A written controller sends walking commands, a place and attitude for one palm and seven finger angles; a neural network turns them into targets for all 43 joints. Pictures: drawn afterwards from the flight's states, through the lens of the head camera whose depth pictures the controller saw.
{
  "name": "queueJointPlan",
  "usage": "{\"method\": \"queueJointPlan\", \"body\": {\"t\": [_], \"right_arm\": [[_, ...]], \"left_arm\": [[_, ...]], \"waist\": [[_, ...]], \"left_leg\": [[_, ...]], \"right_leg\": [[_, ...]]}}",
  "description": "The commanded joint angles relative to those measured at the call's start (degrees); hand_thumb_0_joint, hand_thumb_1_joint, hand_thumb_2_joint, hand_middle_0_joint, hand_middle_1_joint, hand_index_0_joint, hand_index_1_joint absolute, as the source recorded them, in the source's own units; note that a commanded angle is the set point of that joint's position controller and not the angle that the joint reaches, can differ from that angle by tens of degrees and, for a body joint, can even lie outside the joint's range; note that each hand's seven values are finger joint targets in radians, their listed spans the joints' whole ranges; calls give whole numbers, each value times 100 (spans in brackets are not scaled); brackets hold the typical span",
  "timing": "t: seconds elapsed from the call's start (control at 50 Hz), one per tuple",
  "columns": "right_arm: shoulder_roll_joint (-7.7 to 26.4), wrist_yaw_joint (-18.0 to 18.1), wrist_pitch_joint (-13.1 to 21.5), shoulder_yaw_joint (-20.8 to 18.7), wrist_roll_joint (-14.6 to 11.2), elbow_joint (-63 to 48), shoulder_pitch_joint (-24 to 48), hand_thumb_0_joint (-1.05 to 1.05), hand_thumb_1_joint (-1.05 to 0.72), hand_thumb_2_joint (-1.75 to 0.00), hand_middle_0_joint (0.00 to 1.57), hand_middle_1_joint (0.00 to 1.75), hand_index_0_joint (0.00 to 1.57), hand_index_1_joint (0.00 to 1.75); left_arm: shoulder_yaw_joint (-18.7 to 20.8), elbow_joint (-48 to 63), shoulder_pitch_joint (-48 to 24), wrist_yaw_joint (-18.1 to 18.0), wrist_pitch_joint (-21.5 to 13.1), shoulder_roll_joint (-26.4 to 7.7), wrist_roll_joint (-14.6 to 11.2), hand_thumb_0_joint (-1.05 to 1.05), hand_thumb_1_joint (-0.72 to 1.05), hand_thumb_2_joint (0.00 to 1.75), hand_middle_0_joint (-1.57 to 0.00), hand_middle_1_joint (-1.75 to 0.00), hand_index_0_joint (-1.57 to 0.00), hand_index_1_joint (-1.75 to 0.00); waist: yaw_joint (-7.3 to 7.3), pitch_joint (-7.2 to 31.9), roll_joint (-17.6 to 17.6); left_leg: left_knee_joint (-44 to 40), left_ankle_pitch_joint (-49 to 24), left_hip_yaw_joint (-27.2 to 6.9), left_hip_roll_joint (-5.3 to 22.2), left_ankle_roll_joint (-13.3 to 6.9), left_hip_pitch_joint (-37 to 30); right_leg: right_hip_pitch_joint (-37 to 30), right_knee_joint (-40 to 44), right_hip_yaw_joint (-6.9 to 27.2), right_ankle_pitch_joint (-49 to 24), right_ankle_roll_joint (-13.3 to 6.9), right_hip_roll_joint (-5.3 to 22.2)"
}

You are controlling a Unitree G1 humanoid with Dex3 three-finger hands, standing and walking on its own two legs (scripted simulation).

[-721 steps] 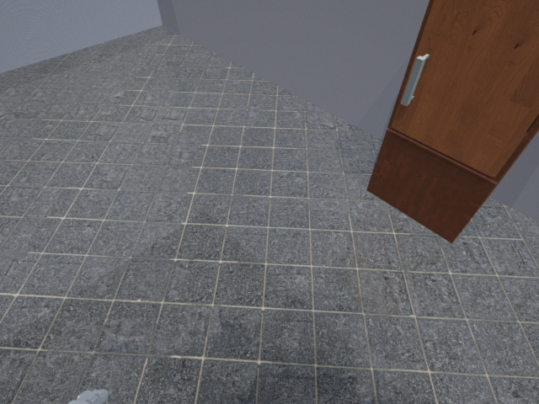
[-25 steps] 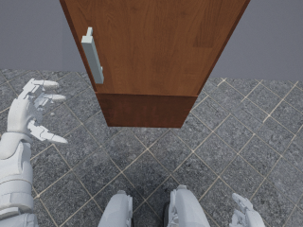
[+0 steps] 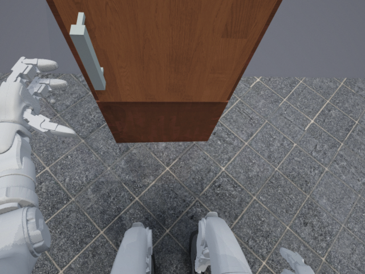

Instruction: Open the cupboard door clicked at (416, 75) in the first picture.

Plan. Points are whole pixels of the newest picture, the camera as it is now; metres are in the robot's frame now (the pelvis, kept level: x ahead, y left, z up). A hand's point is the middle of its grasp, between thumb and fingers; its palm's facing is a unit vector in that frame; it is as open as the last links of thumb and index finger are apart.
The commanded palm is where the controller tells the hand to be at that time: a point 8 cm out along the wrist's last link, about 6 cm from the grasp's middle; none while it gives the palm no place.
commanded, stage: move the hooked fingers beside the handle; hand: left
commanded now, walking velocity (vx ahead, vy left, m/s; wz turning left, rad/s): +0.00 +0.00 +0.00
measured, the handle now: (91, 55) +0.58 +0.20 +0.03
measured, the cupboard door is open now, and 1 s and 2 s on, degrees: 0 0 0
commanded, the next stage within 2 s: slide the fingers in behind the handle in 1.32 s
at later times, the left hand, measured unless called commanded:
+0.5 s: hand (63, 73) +0.53 +0.25 +0.02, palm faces +0.00 -1.00 -0.03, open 14.0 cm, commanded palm +0.53 +0.28 +0.02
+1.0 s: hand (60, 73) +0.53 +0.26 +0.02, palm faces +0.00 -1.00 -0.02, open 14.0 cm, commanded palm +0.52 +0.27 +0.02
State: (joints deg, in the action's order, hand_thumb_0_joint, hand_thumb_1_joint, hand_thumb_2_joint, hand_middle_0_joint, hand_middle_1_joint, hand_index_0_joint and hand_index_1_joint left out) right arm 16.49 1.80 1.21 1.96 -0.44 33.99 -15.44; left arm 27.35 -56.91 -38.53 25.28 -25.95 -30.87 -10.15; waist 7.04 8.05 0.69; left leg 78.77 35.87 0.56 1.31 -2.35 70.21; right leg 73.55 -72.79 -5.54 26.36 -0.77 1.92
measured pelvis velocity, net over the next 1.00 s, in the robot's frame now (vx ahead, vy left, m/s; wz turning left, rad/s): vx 0.00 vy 0.01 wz -0.03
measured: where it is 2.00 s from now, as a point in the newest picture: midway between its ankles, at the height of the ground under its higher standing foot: outside the picture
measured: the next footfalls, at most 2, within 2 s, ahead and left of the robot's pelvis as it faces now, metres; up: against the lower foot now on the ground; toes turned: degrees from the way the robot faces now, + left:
none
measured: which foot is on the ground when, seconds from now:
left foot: down 0.00-1.00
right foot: down 0.00-1.00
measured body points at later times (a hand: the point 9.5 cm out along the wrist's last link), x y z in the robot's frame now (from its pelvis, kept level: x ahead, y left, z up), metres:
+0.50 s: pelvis -0.01 +0.00 -0.03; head +0.19 +0.04 +0.37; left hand +0.53 +0.30 +0.02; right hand +0.01 -0.28 -0.12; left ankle +0.00 +0.09 -0.60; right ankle +0.07 -0.12 -0.60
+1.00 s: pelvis +0.00 +0.01 -0.02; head +0.20 +0.05 +0.39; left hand +0.53 +0.31 +0.03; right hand +0.01 -0.26 -0.11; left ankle +0.00 +0.09 -0.60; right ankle +0.07 -0.12 -0.60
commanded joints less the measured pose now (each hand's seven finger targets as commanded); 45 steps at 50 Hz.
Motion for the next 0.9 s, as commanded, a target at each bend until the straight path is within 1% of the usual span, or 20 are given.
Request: {"method": "queueJointPlan", "body": {"t": [0.0,0.12,0.16,0.22,0.28,0.3,0.34,0.4,0.42,0.44,0.5,0.56,0.64,0.68,0.74,0.76,0.78,0.8,0.86,0.88], "right_arm": [[1104,66,-6,-375,31,-300,-860,0,-90,-90,20,30,20,30],[1171,87,-137,-300,72,-297,-963,0,-90,-90,20,30,20,30],[1170,79,-161,-261,79,-305,-1009,0,-90,-90,20,30,20,30],[1216,77,-220,-218,101,-338,-1075,0,-90,-90,20,30,20,30],[1246,43,-281,-211,128,-298,-1178,0,-90,-90,20,30,20,30],[1254,38,-308,-207,136,-296,-1196,0,-90,-90,20,30,20,30],[1274,38,-357,-181,139,-288,-1232,0,-90,-90,20,30,20,30],[1308,44,-400,-133,162,-272,-1323,0,-90,-90,20,30,20,30],[1318,47,-419,-116,178,-290,-1353,0,-90,-90,20,30,20,30],[1315,32,-432,-106,191,-280,-1376,0,-90,-90,20,30,20,30],[1331,8,-480,-114,231,-257,-1495,0,-90,-90,20,30,20,30],[1320,-42,-556,-84,235,-324,-1547,0,-90,-90,20,30,20,30],[1293,-66,-661,-73,210,-411,-1547,0,-90,-90,20,30,20,30],[1288,-84,-685,-84,204,-428,-1567,0,-90,-90,20,30,20,30],[1255,-98,-679,-126,191,-404,-1546,0,-90,-90,20,30,20,30],[1246,-105,-667,-124,188,-396,-1548,0,-90,-90,20,30,20,30],[1262,-107,-667,-143,191,-374,-1558,0,-90,-90,20,30,20,30],[1246,-111,-671,-159,174,-362,-1549,0,-90,-90,20,30,20,30],[1214,-117,-645,-186,178,-248,-1524,0,-90,-90,20,30,20,30],[1235,-103,-648,-199,179,-199,-1534,0,-90,-90,20,30,20,30]], "left_arm": [[192,824,-2160,28,-411,-1612,-69,0,-50,30,-30,-120,-30,-120],[373,493,-2827,-37,-309,-2114,76,0,-50,30,-30,-120,-30,-120],[354,351,-3015,-47,-281,-2170,99,0,-50,30,-30,-120,-30,-120],[583,250,-3241,-64,-254,-2631,195,0,-50,30,-30,-120,-30,-120],[418,299,-3514,-36,-242,-2552,271,0,-50,30,-30,-120,-30,-120],[468,234,-3554,-46,-212,-2620,274,0,-50,30,-30,-120,-30,-120],[387,51,-3690,-63,-109,-2567,301,0,-50,30,-30,-120,-30,-120],[416,-37,-4130,-125,-25,-2802,404,0,-50,30,-30,-120,-30,-120],[497,-43,-4134,-159,-7,-2966,476,0,-50,30,-30,-120,-30,-120],[376,-50,-4288,-191,16,-2860,510,0,-50,30,-30,-120,-30,-120],[399,51,-4528,-265,-5,-2922,585,0,-50,30,-30,-120,-30,-120],[542,-127,-4093,-263,81,-3014,606,0,-50,30,-30,-120,-30,-120],[619,70,-3882,-240,198,-3111,598,0,-50,30,-30,-120,-30,-120],[675,235,-3786,-227,188,-3124,581,0,-50,30,-30,-120,-30,-120],[625,440,-3752,-206,165,-2920,461,0,-50,30,-30,-120,-30,-120],[710,520,-3723,-199,110,-2977,414,0,-50,30,-30,-120,-30,-120],[781,696,-3782,-196,57,-3070,404,0,-50,30,-30,-120,-30,-120],[715,638,-3616,-188,46,-2972,422,0,-50,30,-30,-120,-30,-120],[328,615,-3799,-202,16,-2448,396,0,-50,30,-30,-120,-30,-120],[274,508,-3838,-216,29,-2355,393,0,-50,30,-30,-120,-30,-120]], "waist": [[72,3003,763],[189,3061,813],[284,3043,814],[271,3230,903],[367,3417,1240],[368,3383,1263],[486,3262,1108],[584,3254,1247],[545,3338,1303],[616,3375,1395],[666,3611,1590],[529,3570,1606],[489,3582,1467],[451,3689,1530],[504,3628,1372],[467,3623,1469],[445,3794,1452],[403,3738,1525],[560,3414,1642],[609,3282,1537]], "left_leg": [[-971,-2777,-516,-38,146,-1773],[-805,-2446,-488,-57,76,-1332],[-739,-2375,-488,-54,49,-1175],[-632,-2314,-464,-60,28,-971],[-602,-2659,-582,-7,81,-1406],[-579,-2675,-596,-3,86,-1374],[-536,-2502,-599,3,52,-1189],[-486,-2399,-635,10,51,-1108],[-468,-2476,-658,15,60,-1132],[-457,-2499,-688,17,71,-1186],[-397,-2899,-795,56,142,-1520],[-439,-3013,-798,69,160,-1534],[-463,-3049,-730,84,120,-1379],[-493,-3173,-752,109,138,-1537],[-526,-3092,-729,114,109,-1538],[-536,-3180,-752,110,125,-1603],[-549,-3268,-770,114,141,-1701],[-593,-3299,-781,114,164,-1800],[-655,-3318,-864,140,211,-2105],[-668,-3273,-895,152,234,-2132]], "right_leg": [[-1675,571,302,-1300,-55,-265],[-1688,503,351,-1215,-47,-265],[-1645,471,353,-1210,-50,-287],[-1755,422,399,-1210,-40,-293],[-1377,340,309,-1261,-66,-308],[-1353,331,303,-1256,-63,-309],[-1264,347,297,-1156,-38,-314],[-1103,293,269,-1059,-43,-325],[-1093,248,253,-1074,-56,-326],[-974,246,246,-1045,-54,-328],[-770,159,180,-1169,-70,-336],[-850,137,153,-1213,-90,-352],[-1143,195,191,-1404,-50,-360],[-1112,190,181,-1426,-48,-367],[-1207,290,200,-1458,-25,-376],[-1187,280,198,-1491,-50,-375],[-1271,281,195,-1525,-45,-378],[-1212,309,190,-1464,-52,-381],[-776,387,138,-1266,-60,-375],[-663,406,105,-1207,-49,-371]]}}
